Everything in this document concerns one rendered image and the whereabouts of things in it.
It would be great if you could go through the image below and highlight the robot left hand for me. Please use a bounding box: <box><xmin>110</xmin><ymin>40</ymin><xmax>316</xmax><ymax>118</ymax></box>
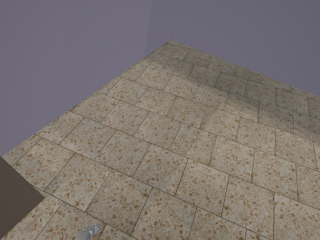
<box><xmin>74</xmin><ymin>224</ymin><xmax>102</xmax><ymax>240</ymax></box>

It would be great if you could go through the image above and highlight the cabinet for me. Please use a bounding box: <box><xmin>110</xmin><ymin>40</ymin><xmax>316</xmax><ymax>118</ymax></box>
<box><xmin>0</xmin><ymin>156</ymin><xmax>45</xmax><ymax>240</ymax></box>

